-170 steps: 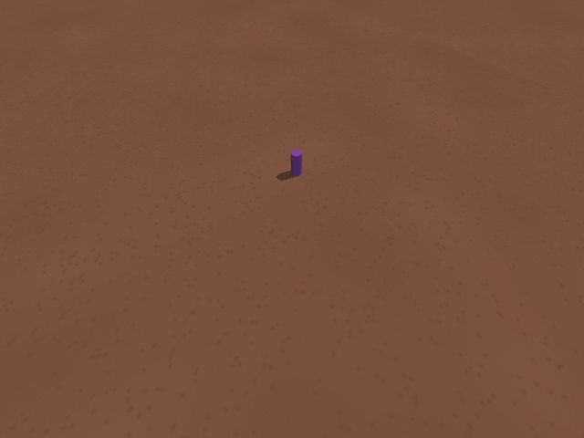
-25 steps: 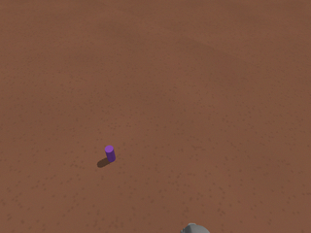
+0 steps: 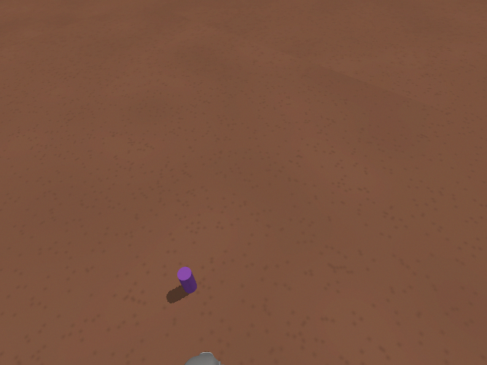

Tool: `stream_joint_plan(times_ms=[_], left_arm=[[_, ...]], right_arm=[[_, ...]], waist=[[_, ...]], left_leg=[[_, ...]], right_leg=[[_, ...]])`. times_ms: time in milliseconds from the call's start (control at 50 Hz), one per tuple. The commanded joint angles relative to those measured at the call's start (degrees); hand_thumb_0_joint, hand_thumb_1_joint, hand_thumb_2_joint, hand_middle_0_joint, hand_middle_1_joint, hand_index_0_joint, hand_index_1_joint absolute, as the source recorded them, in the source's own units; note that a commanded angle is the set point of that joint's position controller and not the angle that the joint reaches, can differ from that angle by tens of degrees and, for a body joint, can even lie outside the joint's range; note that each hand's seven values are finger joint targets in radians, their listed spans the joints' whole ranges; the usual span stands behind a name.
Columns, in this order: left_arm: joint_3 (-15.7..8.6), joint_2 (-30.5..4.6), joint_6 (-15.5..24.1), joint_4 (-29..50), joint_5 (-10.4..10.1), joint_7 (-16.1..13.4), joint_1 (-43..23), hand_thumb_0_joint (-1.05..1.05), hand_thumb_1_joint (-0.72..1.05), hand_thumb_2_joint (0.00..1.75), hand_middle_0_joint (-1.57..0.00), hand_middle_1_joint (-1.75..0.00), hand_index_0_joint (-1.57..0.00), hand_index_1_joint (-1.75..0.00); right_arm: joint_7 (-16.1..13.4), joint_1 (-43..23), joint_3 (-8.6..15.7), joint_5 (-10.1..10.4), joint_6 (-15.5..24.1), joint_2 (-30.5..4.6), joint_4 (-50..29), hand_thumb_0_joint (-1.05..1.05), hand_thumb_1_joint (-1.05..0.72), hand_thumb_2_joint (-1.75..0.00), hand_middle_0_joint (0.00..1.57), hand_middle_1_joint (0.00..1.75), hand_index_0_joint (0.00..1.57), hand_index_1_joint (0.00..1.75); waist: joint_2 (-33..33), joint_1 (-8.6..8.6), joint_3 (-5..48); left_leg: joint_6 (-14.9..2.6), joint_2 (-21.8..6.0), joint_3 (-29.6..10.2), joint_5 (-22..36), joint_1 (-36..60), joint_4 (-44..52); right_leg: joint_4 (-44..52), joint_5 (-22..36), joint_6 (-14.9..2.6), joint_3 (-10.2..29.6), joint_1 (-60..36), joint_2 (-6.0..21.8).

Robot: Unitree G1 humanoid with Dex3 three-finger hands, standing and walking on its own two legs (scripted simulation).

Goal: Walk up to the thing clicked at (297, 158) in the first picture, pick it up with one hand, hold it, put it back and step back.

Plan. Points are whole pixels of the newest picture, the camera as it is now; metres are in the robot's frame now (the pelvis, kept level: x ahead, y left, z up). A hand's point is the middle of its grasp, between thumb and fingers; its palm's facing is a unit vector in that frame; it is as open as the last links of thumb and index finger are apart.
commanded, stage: walk up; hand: left
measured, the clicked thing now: (187, 280) +0.54 +0.30 -0.70
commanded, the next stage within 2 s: none
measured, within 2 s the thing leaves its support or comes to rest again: neither
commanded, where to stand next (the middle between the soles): +0.22 +0.03 m, yaw +0 degrees
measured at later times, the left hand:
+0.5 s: hand (118, 325) +0.23 +0.29 -0.16, palm faces -0.06 -0.92 -0.40, open 7.4 cm
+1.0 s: hand (125, 307) +0.26 +0.28 -0.15, palm faces +0.00 -0.95 -0.31, open 7.4 cm
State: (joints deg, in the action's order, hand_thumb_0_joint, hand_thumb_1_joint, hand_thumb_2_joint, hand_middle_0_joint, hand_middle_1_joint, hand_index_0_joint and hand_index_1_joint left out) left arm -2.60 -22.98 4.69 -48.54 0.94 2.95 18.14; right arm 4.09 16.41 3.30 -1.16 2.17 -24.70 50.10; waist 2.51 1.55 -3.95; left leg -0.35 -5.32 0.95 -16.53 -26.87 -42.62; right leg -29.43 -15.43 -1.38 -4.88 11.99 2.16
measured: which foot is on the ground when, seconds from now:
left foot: up 0.00-0.06, down 0.08-1.00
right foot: down 0.00-0.12, up 0.14-0.44, down 0.46-1.00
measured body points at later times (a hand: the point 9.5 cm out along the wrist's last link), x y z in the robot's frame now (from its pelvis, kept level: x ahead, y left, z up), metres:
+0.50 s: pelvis +0.14 +0.02 -0.02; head +0.17 +0.01 +0.43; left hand +0.23 +0.33 -0.13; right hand +0.18 -0.30 -0.14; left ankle +0.13 +0.15 -0.73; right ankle +0.23 -0.10 -0.74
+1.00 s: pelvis +0.16 +0.03 +0.01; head +0.17 +0.04 +0.45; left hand +0.26 +0.33 -0.13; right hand +0.23 -0.28 -0.12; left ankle +0.15 +0.15 -0.74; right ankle +0.23 -0.10 -0.73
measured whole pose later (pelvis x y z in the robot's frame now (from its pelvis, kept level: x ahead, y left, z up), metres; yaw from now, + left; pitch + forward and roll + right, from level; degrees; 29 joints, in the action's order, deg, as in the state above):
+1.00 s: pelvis +0.16 +0.03 +0.01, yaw +0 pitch -3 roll +0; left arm -0.5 -20.6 0.0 -65.2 -0.4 1.0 3.2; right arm 0.2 7.0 -0.7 -0.3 1.2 -20.9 65.2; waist -1.6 0.3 -3.3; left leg 0.1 -0.4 1.1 -15.5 -7.2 -25.3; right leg -23.9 -7.1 1.0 -2.6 14.0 2.8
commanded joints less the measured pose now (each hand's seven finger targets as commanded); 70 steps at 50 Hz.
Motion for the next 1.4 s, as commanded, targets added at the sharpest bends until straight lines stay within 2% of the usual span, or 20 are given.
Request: stream_joint_plan(times_ms=[0, 60, 80, 100, 120, 160, 200, 300, 340, 380, 420, 440, 460, 480, 500, 640, 660, 680, 820, 1380], left_arm=[[-4.8, -16.9, 0.9, 4.8, -0.4, -0.9, -1.9, 0.0, 0.9, 0.9, -0.2, -0.3, -0.2, -0.3], [-3.1, -13.7, 0.2, 4.8, -0.1, -1.0, -1.2, 0.0, 0.9, 0.9, -0.2, -0.3, -0.2, -0.3], [-2.0, -10.3, 0.2, 5.2, -0.3, -0.9, -0.1, 0.0, 0.9, 0.9, -0.2, -0.3, -0.2, -0.3], [-2.0, -9.5, 0.0, 5.2, -1.1, -1.2, 0.0, 0.0, 0.9, 0.9, -0.2, -0.3, -0.2, -0.3], [-2.9, -14.4, -0.3, 3.9, -0.5, -2.2, -0.8, 0.0, 0.9, 0.9, -0.2, -0.3, -0.2, -0.3], [-2.7, -13.8, -0.3, 1.7, -1.2, -2.2, 1.4, 0.0, 0.9, 0.9, -0.2, -0.3, -0.2, -0.3], [-2.8, -13.5, -0.6, 0.2, -1.2, -1.6, 3.1, 0.0, 0.9, 0.9, -0.2, -0.3, -0.2, -0.3], [-2.2, -9.7, -1.8, 0.0, -0.8, -1.8, 0.8, 0.0, 0.9, 0.9, -0.2, -0.3, -0.2, -0.3], [-2.2, -8.9, -1.9, -0.6, -0.9, -2.3, -0.7, 0.0, 0.9, 0.9, -0.2, -0.3, -0.2, -0.3], [-2.2, -8.5, -1.9, -1.7, -1.0, -2.9, -0.6, 0.0, 0.9, 0.9, -0.2, -0.3, -0.2, -0.3], [-2.6, -10.1, -1.4, -2.8, -0.7, -3.1, -0.5, 0.0, 0.9, 0.9, -0.2, -0.3, -0.2, -0.3], [-3.0, -12.4, -1.2, -2.7, -0.4, -3.3, -1.0, 0.0, 0.9, 0.9, -0.2, -0.3, -0.2, -0.3], [-3.3, -14.7, -0.7, -1.7, -0.4, -3.6, -2.3, 0.0, 0.9, 0.9, -0.2, -0.3, -0.2, -0.3], [-2.9, -15.6, -0.9, -1.6, -0.8, -3.6, -5.0, 0.0, 0.9, 0.9, -0.2, -0.3, -0.2, -0.3], [-2.7, -15.4, -1.2, -1.6, -0.7, -3.7, -7.5, 0.0, 0.9, 0.9, -0.2, -0.3, -0.2, -0.3], [-1.2, -11.0, -3.4, -3.2, -0.9, -3.4, -14.7, 0.0, 0.9, 0.9, -0.2, -0.3, -0.2, -0.3], [-0.9, -9.7, -3.6, -4.0, -1.4, -3.2, -15.1, 0.0, 0.9, 0.9, -0.2, -0.3, -0.2, -0.3], [-1.0, -10.1, -3.8, -5.2, -1.2, -3.1, -15.8, 0.0, 0.9, 0.9, -0.2, -0.3, -0.2, -0.3], [-0.3, -9.0, -2.8, -10.4, -1.7, -2.7, -17.2, 0.0, 0.9, 0.9, -0.2, -0.3, -0.2, -0.3], [-0.4, -8.8, -2.8, -16.0, -0.7, -3.0, -18.1, 0.0, 0.9, 0.9, -0.2, -0.3, -0.2, -0.3]], right_arm=[[-0.1, 0.6, 3.8, -0.1, 2.2, -9.4, -3.4, 0.0, -0.9, -0.9, 0.2, 0.3, 0.2, 0.3], [-1.0, 7.0, 4.7, -0.4, 3.0, -11.3, -1.3, 0.0, -0.9, -0.9, 0.2, 0.3, 0.2, 0.3], [-1.6, 11.4, 5.8, -0.7, 3.5, -15.0, -0.9, 0.0, -0.9, -0.9, 0.2, 0.3, 0.2, 0.3], [-1.8, 13.1, 6.7, -0.4, 3.7, -20.3, -2.1, 0.0, -0.9, -0.9, 0.2, 0.3, 0.2, 0.3], [-1.9, 10.7, 6.8, 0.8, 3.5, -19.9, -2.8, 0.0, -0.9, -0.9, 0.2, 0.3, 0.2, 0.3], [-2.6, 6.0, 4.8, 0.9, 3.5, -15.4, -4.2, 0.0, -0.9, -0.9, 0.2, 0.3, 0.2, 0.3], [-2.8, 4.2, 4.3, 1.0, 3.7, -14.4, -4.2, 0.0, -0.9, -0.9, 0.2, 0.3, 0.2, 0.3], [-3.8, 1.4, 2.9, 0.7, 3.0, -13.0, -5.1, 0.0, -0.9, -0.9, 0.2, 0.3, 0.2, 0.3], [-4.1, 0.5, 2.1, 1.0, 2.5, -11.9, -4.7, 0.0, -0.9, -0.9, 0.2, 0.3, 0.2, 0.3], [-4.4, -1.0, 2.1, 1.5, 1.7, -12.2, -4.6, 0.0, -0.9, -0.9, 0.2, 0.3, 0.2, 0.3], [-4.4, -3.1, 1.2, 2.2, 0.7, -10.2, -4.5, 0.0, -0.9, -0.9, 0.2, 0.3, 0.2, 0.3], [-4.4, -1.5, 0.3, 2.4, 0.5, -7.4, -4.1, 0.0, -0.9, -0.9, 0.2, 0.3, 0.2, 0.3], [-4.4, 0.9, -0.7, 2.4, 0.1, -4.8, -3.4, 0.0, -0.9, -0.9, 0.2, 0.3, 0.2, 0.3], [-5.0, 0.8, 0.0, 2.4, -0.9, -7.0, -2.0, 0.0, -0.9, -0.9, 0.2, 0.3, 0.2, 0.3], [-5.4, 0.0, 0.4, 1.9, -1.3, -8.7, -0.3, 0.0, -0.9, -0.9, 0.2, 0.3, 0.2, 0.3], [-4.9, 0.5, 0.5, 0.8, -0.5, -9.3, 7.2, 0.0, -0.9, -0.9, 0.2, 0.3, 0.2, 0.3], [-4.8, -3.8, 0.6, 0.5, -0.3, -10.6, 6.5, 0.0, -0.9, -0.9, 0.2, 0.3, 0.2, 0.3], [-4.5, -8.1, 0.3, 0.7, -0.3, -11.0, 6.4, 0.0, -0.9, -0.9, 0.2, 0.3, 0.2, 0.3], [-4.4, -10.9, -1.6, 0.8, 1.1, -9.2, 10.3, 0.0, -0.9, -0.9, 0.2, 0.3, 0.2, 0.3], [-4.4, -15.5, -0.8, 1.1, -0.8, -8.0, 13.0, 0.0, -0.9, -0.9, 0.2, 0.3, 0.2, 0.3]], waist=[[-9.6, -0.81, 0.7], [-2.8, -5.05, 2.9], [8.8, -7.38, 5.2], [16.1, -7.87, 3.6], [9.1, -6.62, 1.4], [3.5, -3.39, 0.3], [6.5, -2.12, -0.1], [7.3, -1.39, 0.0], [6.5, -1.19, 1.8], [6.0, -0.89, 4.2], [1.4, 0.59, 5.8], [-5.4, 0.68, 7.2], [-12.3, -0.32, 8.9], [-12.7, -0.54, 9.4], [-12.1, -0.74, 7.7], [-10.3, -2.83, 8.3], [-5.5, -1.36, 5.9], [-4.8, -0.26, 3.4], [-0.3, 0.08, 5.6], [-3.3, -1.24, 6.0]], left_leg=[[0.31, 1.4, 2.9, 5.1, 8.7, 7.8], [-1.52, 4.0, 3.7, -1.3, 23.5, 11.9], [-5.0, -4.6, -11.0, -13.2, 29.6, 20.4], [-11.17, -17.7, -36.5, -20.4, 30.7, 31.0], [-15.57, -20.5, -38.3, -16.3, 26.9, 29.3], [-12.93, -14.7, -23.2, -0.2, 22.9, 26.3], [-11.44, -11.6, -13.6, 7.1, 18.0, 25.7], [-12.33, -10.3, -4.1, 30.0, 12.9, 21.4], [-10.77, -8.9, -1.7, 41.1, 11.8, 16.6], [-10.1, -8.8, -2.0, 37.0, 11.0, 12.4], [-6.61, -5.2, -0.9, 21.1, 7.2, 6.7], [-4.04, -2.7, 0.7, 10.5, 5.0, 2.5], [-1.61, 1.9, 2.5, -5.9, 4.0, -5.0], [-1.19, 4.3, -0.2, -19.3, 4.5, -8.2], [-1.34, 2.8, -1.7, -21.1, 4.9, -8.9], [-1.01, 2.4, -2.4, 1.1, 17.5, 14.3], [-2.43, -1.1, -8.8, -4.7, 12.9, 17.9], [-3.44, -2.0, -9.5, -10.2, 7.9, 18.6], [-1.92, -2.6, -7.6, 9.4, 12.0, 23.3], [-0.75, -1.8, -5.5, 10.9, 19.3, 27.7]], right_leg=[[11.2, -11.9, -9.97, 10.1, 7.4, 12.0], [-2.5, -9.7, -6.93, 6.2, 15.6, 8.4], [-20.2, -4.3, -4.04, 1.7, 21.5, 4.0], [-31.8, -14.2, -1.46, 1.0, 31.9, -4.1], [-36.5, -15.9, -1.69, 7.5, 31.4, 0.0], [-35.8, -9.5, -1.38, 10.1, 27.6, 2.1], [-30.5, -5.9, -0.79, 8.2, 22.5, 4.0], [-18.2, -1.1, 1.01, 3.5, 13.9, 3.1], [-15.1, 3.0, 0.57, 2.4, 9.7, 1.6], [-10.1, 6.1, 0.06, 1.4, 4.8, 0.1], [-2.7, 12.4, -1.33, 2.4, -3.1, -0.8], [0.5, 18.4, -2.84, 8.8, -5.8, 4.5], [6.0, 21.0, -6.37, 23.2, -5.2, 15.3], [7.2, 19.6, -13.17, 29.0, -3.5, 19.2], [7.1, 14.2, -13.72, 28.9, -0.2, 18.8], [2.9, 2.1, -4.79, 14.1, 8.6, 9.9], [4.0, -5.6, -2.1, 12.3, 8.7, 7.2], [5.3, -11.0, -0.93, 11.4, 6.1, 5.5], [4.6, 11.4, -0.51, 7.9, -3.6, 5.2], [12.8, 12.9, 1.25, 7.6, -7.0, 6.5]])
